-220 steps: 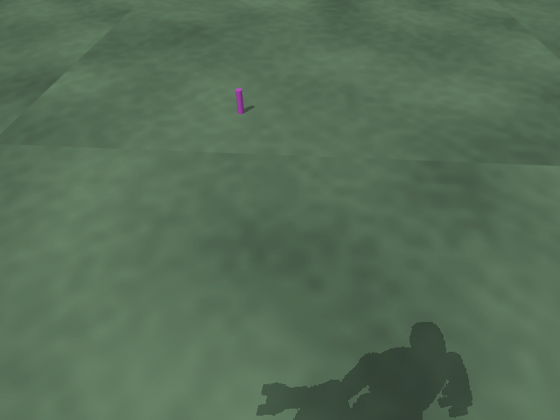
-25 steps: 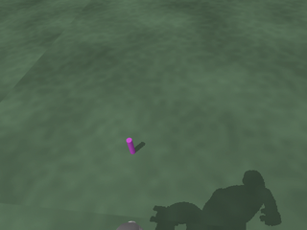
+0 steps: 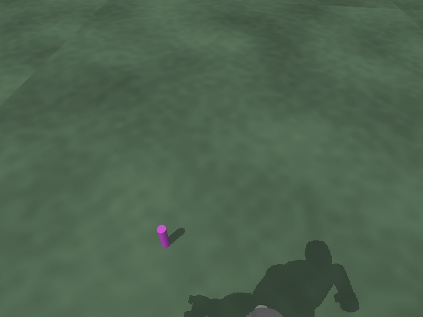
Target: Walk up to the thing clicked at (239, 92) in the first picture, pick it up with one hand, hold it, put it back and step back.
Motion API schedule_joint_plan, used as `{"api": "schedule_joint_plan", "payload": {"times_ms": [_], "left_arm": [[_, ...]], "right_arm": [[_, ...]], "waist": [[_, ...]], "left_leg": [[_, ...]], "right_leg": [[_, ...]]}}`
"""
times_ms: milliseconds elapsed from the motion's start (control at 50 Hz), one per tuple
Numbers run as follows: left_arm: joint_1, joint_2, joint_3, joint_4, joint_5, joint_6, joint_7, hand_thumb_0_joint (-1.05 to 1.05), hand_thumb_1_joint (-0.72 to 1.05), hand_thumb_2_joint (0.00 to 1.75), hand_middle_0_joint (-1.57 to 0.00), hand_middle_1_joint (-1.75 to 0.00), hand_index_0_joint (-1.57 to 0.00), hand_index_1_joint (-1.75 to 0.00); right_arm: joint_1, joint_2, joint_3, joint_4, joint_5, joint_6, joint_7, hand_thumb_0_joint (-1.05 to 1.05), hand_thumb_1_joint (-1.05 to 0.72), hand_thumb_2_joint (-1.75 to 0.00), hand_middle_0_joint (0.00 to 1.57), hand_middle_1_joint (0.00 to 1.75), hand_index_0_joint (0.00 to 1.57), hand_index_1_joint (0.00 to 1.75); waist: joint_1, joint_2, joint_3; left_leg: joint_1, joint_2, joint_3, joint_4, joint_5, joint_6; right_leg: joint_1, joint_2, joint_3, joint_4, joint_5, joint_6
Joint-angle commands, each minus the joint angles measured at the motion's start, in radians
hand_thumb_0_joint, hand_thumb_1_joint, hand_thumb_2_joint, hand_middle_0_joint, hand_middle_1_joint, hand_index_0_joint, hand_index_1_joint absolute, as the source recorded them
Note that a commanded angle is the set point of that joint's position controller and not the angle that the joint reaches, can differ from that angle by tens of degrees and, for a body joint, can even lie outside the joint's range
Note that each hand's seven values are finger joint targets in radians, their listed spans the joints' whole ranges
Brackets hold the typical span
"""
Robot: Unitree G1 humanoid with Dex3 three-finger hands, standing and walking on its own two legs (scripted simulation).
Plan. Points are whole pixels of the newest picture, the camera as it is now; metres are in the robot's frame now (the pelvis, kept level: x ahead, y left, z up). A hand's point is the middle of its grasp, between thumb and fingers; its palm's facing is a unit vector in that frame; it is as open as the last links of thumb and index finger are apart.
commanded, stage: walk up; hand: left
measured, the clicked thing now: (163, 237) +0.59 +0.22 -0.69
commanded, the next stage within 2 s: none
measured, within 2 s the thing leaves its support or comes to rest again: neither
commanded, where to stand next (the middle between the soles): +0.24 +0.01 m, yaw +1 degrees
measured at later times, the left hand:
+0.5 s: hand out of the picture +0.16 +0.30 -0.15, palm faces -0.01 -0.90 -0.43, open 7.4 cm
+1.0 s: hand (98, 263) +0.28 +0.27 -0.15, palm faces -0.05 -0.93 -0.36, open 7.4 cm
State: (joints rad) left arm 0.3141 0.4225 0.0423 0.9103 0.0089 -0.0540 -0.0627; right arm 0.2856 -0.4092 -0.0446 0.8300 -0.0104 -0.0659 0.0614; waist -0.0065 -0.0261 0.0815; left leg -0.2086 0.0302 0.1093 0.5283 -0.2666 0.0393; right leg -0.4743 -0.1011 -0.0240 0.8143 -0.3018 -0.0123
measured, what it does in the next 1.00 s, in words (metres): walks ahead: right foot, then left foot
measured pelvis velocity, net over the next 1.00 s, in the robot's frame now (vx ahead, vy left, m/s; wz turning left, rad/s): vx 0.19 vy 0.02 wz -0.02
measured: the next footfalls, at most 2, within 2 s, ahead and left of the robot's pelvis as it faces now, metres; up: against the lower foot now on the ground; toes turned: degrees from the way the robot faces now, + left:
right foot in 0.10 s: +0.18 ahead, -0.15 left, +0.00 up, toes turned -4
left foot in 0.48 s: +0.26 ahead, +0.15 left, +0.00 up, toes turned +2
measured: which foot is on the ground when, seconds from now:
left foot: down 0.00-0.12, up 0.14-0.46, down 0.48-1.00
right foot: up 0.00-0.08, down 0.10-0.50, up 0.52-0.74, down 0.76-1.00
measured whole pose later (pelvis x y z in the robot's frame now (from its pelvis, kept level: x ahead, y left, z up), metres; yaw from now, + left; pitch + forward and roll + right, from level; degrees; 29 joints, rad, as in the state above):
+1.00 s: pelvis +0.19 +0.02 -0.01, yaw -1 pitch -3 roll +0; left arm 0.14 0.36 0.00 1.04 0.00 -0.02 -0.02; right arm 0.15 -0.37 0.01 1.05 0.01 -0.02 0.02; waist 0.00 0.02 0.08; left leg -0.29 0.05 0.05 0.60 -0.27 -0.01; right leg -0.28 -0.03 -0.03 0.60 -0.28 0.01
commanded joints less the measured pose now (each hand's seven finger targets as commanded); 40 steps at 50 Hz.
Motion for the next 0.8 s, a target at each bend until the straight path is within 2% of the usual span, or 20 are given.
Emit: {"api": "schedule_joint_plan", "payload": {"times_ms": [0, 60, 80, 100, 120, 140, 220, 300, 380, 440, 460, 480, 500, 580, 640, 700, 720, 740, 760, 780], "left_arm": [[0.042, 0.189, 0.068, -0.053, -0.001, -0.035, 0.013, 0.00, 0.90, 0.90, -0.20, -0.30, -0.20, -0.30], [0.143, 0.216, 0.086, -0.014, 0.007, -0.053, 0.031, 0.00, 0.90, 0.90, -0.20, -0.30, -0.20, -0.30], [0.211, 0.262, 0.104, -0.009, 0.010, -0.063, 0.044, 0.00, 0.90, 0.90, -0.20, -0.30, -0.20, -0.30], [0.252, 0.356, 0.122, -0.025, 0.013, -0.075, 0.059, 0.00, 0.90, 0.90, -0.20, -0.30, -0.20, -0.30], [0.209, 0.374, 0.112, -0.042, -0.002, -0.069, 0.059, 0.00, 0.90, 0.90, -0.20, -0.30, -0.20, -0.30], [0.143, 0.351, 0.108, -0.069, -0.012, -0.067, 0.060, 0.00, 0.90, 0.90, -0.20, -0.30, -0.20, -0.30], [0.064, 0.288, 0.087, -0.088, -0.009, -0.064, 0.069, 0.00, 0.90, 0.90, -0.20, -0.30, -0.20, -0.30], [0.045, 0.289, 0.083, -0.116, 0.004, -0.062, 0.072, 0.00, 0.90, 0.90, -0.20, -0.30, -0.20, -0.30], [-0.004, 0.267, 0.054, -0.118, 0.005, -0.046, 0.075, 0.00, 0.90, 0.90, -0.20, -0.30, -0.20, -0.30], [-0.022, 0.208, 0.026, -0.110, -0.009, -0.020, 0.080, 0.00, 0.90, 0.90, -0.20, -0.30, -0.20, -0.30], [0.031, 0.162, 0.010, -0.124, -0.011, -0.019, 0.074, 0.00, 0.90, 0.90, -0.20, -0.30, -0.20, -0.30], [0.061, 0.133, 0.001, -0.122, -0.017, -0.009, 0.076, 0.00, 0.90, 0.90, -0.20, -0.30, -0.20, -0.30], [0.037, 0.216, 0.025, -0.088, -0.009, 0.002, 0.091, 0.00, 0.90, 0.90, -0.20, -0.30, -0.20, -0.30], [0.069, 0.217, 0.034, -0.023, -0.011, 0.004, 0.082, 0.00, 0.90, 0.90, -0.20, -0.30, -0.20, -0.30], [0.050, 0.170, 0.036, 0.001, -0.005, 0.008, 0.072, 0.00, 0.90, 0.90, -0.20, -0.30, -0.20, -0.30], [0.055, 0.159, 0.044, 0.032, 0.003, 0.008, 0.078, 0.00, 0.90, 0.90, -0.20, -0.30, -0.20, -0.30], [0.038, 0.172, 0.046, 0.034, 0.010, 0.004, 0.080, 0.00, 0.90, 0.90, -0.20, -0.30, -0.20, -0.30], [0.003, 0.201, 0.054, 0.026, 0.020, -0.001, 0.083, 0.00, 0.90, 0.90, -0.20, -0.30, -0.20, -0.30], [-0.090, 0.268, 0.057, -0.003, 0.019, -0.008, 0.080, 0.00, 0.90, 0.90, -0.20, -0.30, -0.20, -0.30], [-0.167, 0.278, 0.051, -0.009, 0.011, -0.001, 0.074, 0.00, 0.90, 0.90, -0.20, -0.30, -0.20, -0.30]], "right_arm": [[-0.050, -0.280, -0.088, -0.090, 0.002, -0.013, -0.011, 0.00, -0.90, -0.90, 0.20, 0.30, 0.20, 0.30], [-0.054, -0.224, -0.068, -0.099, 0.000, 0.007, -0.007, 0.00, -0.90, -0.90, 0.20, 0.30, 0.20, 0.30], [-0.021, -0.172, -0.049, -0.102, 0.001, 0.009, -0.009, 0.00, -0.90, -0.90, 0.20, 0.30, 0.20, 0.30], [-0.005, -0.113, -0.026, -0.118, -0.001, 0.011, -0.009, 0.00, -0.90, -0.90, 0.20, 0.30, 0.20, 0.30], [-0.047, -0.210, -0.055, -0.106, -0.006, 0.023, -0.021, 0.00, -0.90, -0.90, 0.20, 0.30, 0.20, 0.30], [-0.052, -0.247, -0.063, -0.090, 0.001, 0.024, -0.026, 0.00, -0.90, -0.90, 0.20, 0.30, 0.20, 0.30], [0.041, -0.223, -0.072, -0.017, 0.000, 0.034, -0.011, 0.00, -0.90, -0.90, 0.20, 0.30, 0.20, 0.30], [-0.015, -0.195, -0.076, -0.030, -0.013, 0.051, 0.004, 0.00, -0.90, -0.90, 0.20, 0.30, 0.20, 0.30], [-0.046, -0.153, -0.062, -0.011, 0.001, 0.045, -0.011, 0.00, -0.90, -0.90, 0.20, 0.30, 0.20, 0.30], [0.019, -0.184, -0.069, 0.041, -0.002, 0.023, -0.034, 0.00, -0.90, -0.90, 0.20, 0.30, 0.20, 0.30], [0.095, -0.265, -0.095, 0.042, -0.008, 0.014, -0.039, 0.00, -0.90, -0.90, 0.20, 0.30, 0.20, 0.30], [0.080, -0.340, -0.106, 0.020, -0.008, 0.009, -0.042, 0.00, -0.90, -0.90, 0.20, 0.30, 0.20, 0.30], [0.071, -0.380, -0.118, 0.022, 0.013, 0.014, -0.040, 0.00, -0.90, -0.90, 0.20, 0.30, 0.20, 0.30], [-0.070, -0.279, -0.078, -0.005, 0.005, 0.013, -0.057, 0.00, -0.90, -0.90, 0.20, 0.30, 0.20, 0.30], [-0.097, -0.252, -0.059, -0.007, -0.005, 0.012, -0.058, 0.00, -0.90, -0.90, 0.20, 0.30, 0.20, 0.30], [-0.153, -0.234, -0.041, -0.011, 0.006, 0.024, -0.059, 0.00, -0.90, -0.90, 0.20, 0.30, 0.20, 0.30], [-0.161, -0.197, -0.025, -0.010, 0.013, 0.028, -0.058, 0.00, -0.90, -0.90, 0.20, 0.30, 0.20, 0.30], [-0.147, -0.147, -0.009, -0.004, 0.019, 0.031, -0.059, 0.00, -0.90, -0.90, 0.20, 0.30, 0.20, 0.30], [-0.132, -0.120, -0.005, 0.007, 0.025, 0.036, -0.059, 0.00, -0.90, -0.90, 0.20, 0.30, 0.20, 0.30], [-0.131, -0.175, -0.021, 0.048, 0.023, 0.041, -0.069, 0.00, -0.90, -0.90, 0.20, 0.30, 0.20, 0.30]], "waist": [[0.015, 0.182, -0.013], [0.076, 0.041, -0.070], [0.117, -0.123, -0.095], [0.118, -0.302, -0.081], [0.112, -0.177, -0.045], [0.085, -0.088, -0.002], [0.027, -0.128, -0.027], [0.038, -0.140, -0.008], [0.024, -0.152, -0.052], [-0.029, -0.019, -0.117], [-0.049, 0.163, -0.189], [-0.032, 0.257, -0.160], [-0.053, 0.224, -0.146], [0.019, 0.222, -0.056], [0.013, 0.216, -0.081], [0.047, 0.178, -0.105], [0.055, 0.134, -0.114], [0.048, 0.024, -0.101], [0.004, -0.119, -0.071], [-0.006, -0.119, -0.046]], "left_leg": [[-0.132, 0.222, -0.204, -0.229, -0.211, 0.178], [-0.243, 0.143, -0.130, 0.020, -0.238, 0.116], [-0.345, 0.074, -0.062, 0.255, -0.217, 0.077], [-0.519, -0.045, -0.026, 0.561, -0.274, 0.012], [-0.543, -0.019, -0.140, 0.616, -0.293, 0.000], [-0.548, 0.031, -0.197, 0.631, -0.238, -0.007], [-0.387, 0.066, -0.179, 0.504, -0.098, -0.028], [-0.311, 0.068, -0.116, 0.356, -0.062, -0.043], [-0.130, 0.028, -0.056, 0.198, 0.046, -0.039], [0.086, -0.010, -0.049, 0.003, 0.172, -0.004], [0.171, 0.129, -0.245, -0.069, 0.058, 0.045], [0.203, 0.329, -0.592, -0.186, -0.021, 0.148], [0.113, 0.394, -0.677, -0.222, -0.109, 0.244], [-0.040, 0.251, -0.353, -0.141, 0.066, 0.173], [-0.108, 0.234, -0.286, -0.097, 0.208, 0.165], [-0.198, 0.218, -0.240, -0.007, 0.130, 0.125], [-0.222, 0.188, -0.215, 0.035, 0.084, 0.083], [-0.276, 0.151, -0.185, 0.096, 0.016, 0.036], [-0.252, 0.034, -0.111, 0.172, -0.144, -0.016], [-0.112, 0.013, -0.094, 0.224, -0.232, -0.014]], "right_leg": [[0.121, 0.020, -0.033, -0.144, 0.098, 0.004], [0.393, 0.076, -0.052, -0.256, 0.096, -0.004], [0.511, 0.004, 0.093, -0.373, -0.079, -0.039], [0.543, -0.260, 0.554, -0.554, -0.248, -0.124], [0.466, -0.363, 0.722, -0.599, -0.246, -0.225], [0.411, -0.360, 0.655, -0.589, -0.209, -0.262], [0.303, -0.201, 0.269, -0.517, 0.050, -0.201], [0.209, -0.190, 0.169, -0.504, 0.059, -0.212], [0.136, -0.150, 0.061, -0.376, 0.347, -0.179], [0.066, -0.080, 0.001, -0.128, 0.284, -0.104], [0.017, -0.007, -0.051, 0.059, 0.073, -0.059], [-0.156, 0.116, -0.035, 0.182, -0.245, -0.020], [-0.131, 0.071, 0.046, 0.287, -0.308, -0.027], [-0.049, 0.009, 0.061, 0.169, -0.169, -0.028], [0.094, 0.033, 0.018, 0.002, -0.121, -0.010], [0.273, 0.077, -0.022, -0.201, 0.031, -0.019], [0.312, 0.070, 0.003, -0.267, 0.063, -0.033], [0.318, -0.017, 0.141, -0.357, 0.051, -0.058], [0.185, -0.174, 0.394, -0.463, -0.071, -0.132], [0.046, -0.215, 0.402, -0.468, -0.118, -0.189]]}}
